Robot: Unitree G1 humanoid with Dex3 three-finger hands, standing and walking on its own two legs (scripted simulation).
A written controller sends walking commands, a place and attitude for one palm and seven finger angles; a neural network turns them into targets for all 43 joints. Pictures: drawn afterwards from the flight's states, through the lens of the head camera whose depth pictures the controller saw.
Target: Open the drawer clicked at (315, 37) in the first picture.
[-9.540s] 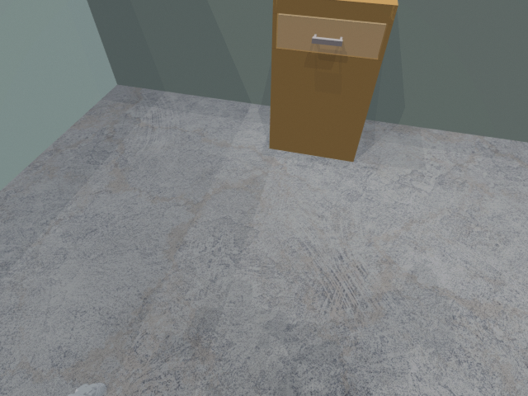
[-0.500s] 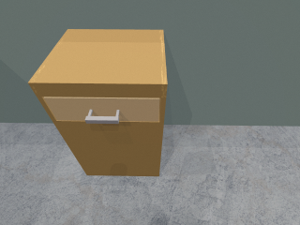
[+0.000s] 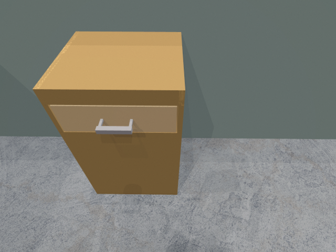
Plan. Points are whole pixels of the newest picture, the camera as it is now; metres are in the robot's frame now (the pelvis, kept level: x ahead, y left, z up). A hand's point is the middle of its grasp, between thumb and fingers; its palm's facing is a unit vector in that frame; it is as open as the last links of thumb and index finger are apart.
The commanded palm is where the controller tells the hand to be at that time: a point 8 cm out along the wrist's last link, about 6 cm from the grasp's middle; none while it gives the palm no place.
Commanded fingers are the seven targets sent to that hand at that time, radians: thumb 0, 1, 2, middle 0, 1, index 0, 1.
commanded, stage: come to a stop and stand still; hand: left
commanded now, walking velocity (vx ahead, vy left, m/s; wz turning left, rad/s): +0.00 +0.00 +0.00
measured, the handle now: (115, 125) +0.55 +0.23 -0.09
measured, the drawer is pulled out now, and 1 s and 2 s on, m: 0.00 0.00 0.00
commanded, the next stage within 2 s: look again from close up in 0.26 s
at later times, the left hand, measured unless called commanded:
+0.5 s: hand out of the picture -0.01 +0.15 -0.17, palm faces +0.02 -0.98 -0.17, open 7.3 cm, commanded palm none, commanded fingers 0.00 0.90 0.90 -0.20 -0.30 -0.20 -0.30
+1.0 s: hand out of the picture +0.01 +0.15 -0.17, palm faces +0.04 -0.98 -0.18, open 7.3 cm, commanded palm +0.12 +0.20 -0.06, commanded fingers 0.00 0.88 0.89 -0.20 -0.31 -0.20 -0.31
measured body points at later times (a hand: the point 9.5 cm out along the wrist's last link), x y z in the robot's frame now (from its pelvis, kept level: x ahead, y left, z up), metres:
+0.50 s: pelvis +0.01 +0.00 +0.01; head +0.02 -0.01 +0.46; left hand -0.01 +0.21 -0.15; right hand -0.03 -0.21 -0.16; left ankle -0.06 +0.08 -0.73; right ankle +0.03 -0.12 -0.73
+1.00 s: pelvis +0.03 -0.01 +0.00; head +0.04 -0.01 +0.45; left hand +0.01 +0.20 -0.16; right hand +0.01 -0.21 -0.16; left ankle -0.06 +0.08 -0.73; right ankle +0.03 -0.12 -0.73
